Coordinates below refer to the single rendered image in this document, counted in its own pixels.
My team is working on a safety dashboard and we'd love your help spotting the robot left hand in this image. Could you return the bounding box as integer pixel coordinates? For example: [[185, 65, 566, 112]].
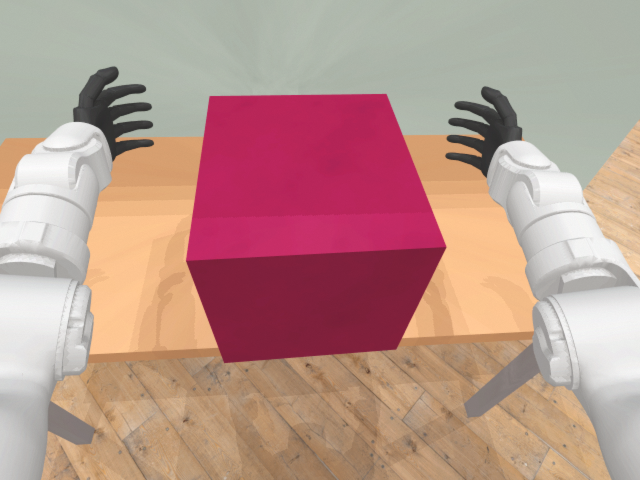
[[73, 66, 154, 162]]

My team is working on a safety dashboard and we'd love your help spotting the robot right upper arm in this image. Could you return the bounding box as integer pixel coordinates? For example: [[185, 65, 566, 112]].
[[532, 285, 640, 480]]

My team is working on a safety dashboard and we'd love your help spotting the robot left forearm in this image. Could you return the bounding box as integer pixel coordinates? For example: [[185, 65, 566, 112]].
[[0, 122, 113, 285]]

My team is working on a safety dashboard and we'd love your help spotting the table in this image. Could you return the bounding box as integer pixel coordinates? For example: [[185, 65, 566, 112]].
[[0, 135, 541, 445]]

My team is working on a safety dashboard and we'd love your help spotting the robot right forearm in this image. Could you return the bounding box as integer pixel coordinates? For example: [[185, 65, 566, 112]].
[[487, 141, 640, 301]]

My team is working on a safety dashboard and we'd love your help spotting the robot right hand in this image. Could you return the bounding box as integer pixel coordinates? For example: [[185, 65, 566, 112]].
[[445, 86, 522, 178]]

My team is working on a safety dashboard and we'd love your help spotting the carton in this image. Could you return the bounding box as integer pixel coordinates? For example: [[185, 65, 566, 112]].
[[186, 94, 446, 363]]

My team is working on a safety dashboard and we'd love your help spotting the robot left upper arm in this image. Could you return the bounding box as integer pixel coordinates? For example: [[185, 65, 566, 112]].
[[0, 274, 94, 480]]

